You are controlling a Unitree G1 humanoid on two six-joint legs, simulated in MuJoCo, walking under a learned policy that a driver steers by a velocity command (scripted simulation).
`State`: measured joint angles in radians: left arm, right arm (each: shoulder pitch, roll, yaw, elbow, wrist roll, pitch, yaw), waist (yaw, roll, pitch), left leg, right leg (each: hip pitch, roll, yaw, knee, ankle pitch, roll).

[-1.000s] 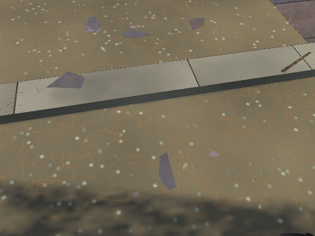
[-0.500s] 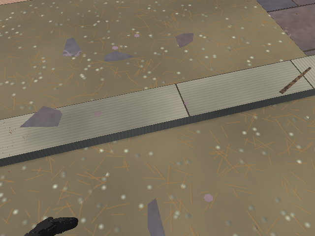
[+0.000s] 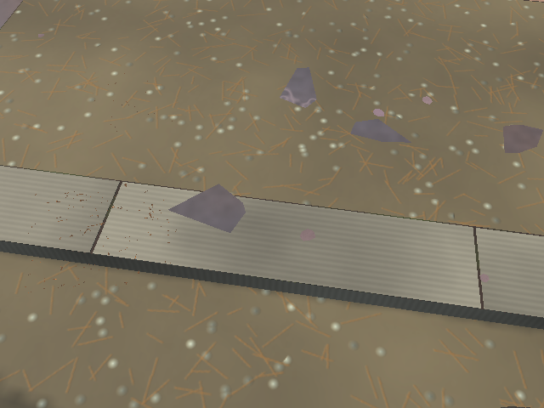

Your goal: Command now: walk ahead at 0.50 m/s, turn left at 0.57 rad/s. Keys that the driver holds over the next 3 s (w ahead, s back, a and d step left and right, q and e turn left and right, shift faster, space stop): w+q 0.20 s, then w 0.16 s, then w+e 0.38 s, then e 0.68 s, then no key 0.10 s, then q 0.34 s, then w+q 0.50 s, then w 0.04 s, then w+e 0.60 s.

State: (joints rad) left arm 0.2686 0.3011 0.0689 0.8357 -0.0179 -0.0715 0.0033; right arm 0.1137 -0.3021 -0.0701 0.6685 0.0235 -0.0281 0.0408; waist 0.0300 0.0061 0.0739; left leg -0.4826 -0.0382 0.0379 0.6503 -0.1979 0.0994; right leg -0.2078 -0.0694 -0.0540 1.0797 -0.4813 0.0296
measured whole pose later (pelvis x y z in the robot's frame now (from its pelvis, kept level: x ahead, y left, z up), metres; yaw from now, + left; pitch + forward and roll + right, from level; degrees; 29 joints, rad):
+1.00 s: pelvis +0.52 +0.02 +0.02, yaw -5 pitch +2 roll +0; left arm 0.30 0.31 0.06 0.72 -0.03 0.01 0.03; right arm 0.09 -0.24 -0.04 0.66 -0.02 -0.04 -0.01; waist 0.04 -0.03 0.03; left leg -0.35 0.01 0.00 0.49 -0.18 -0.01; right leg -0.49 0.05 0.07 1.23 -0.57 0.08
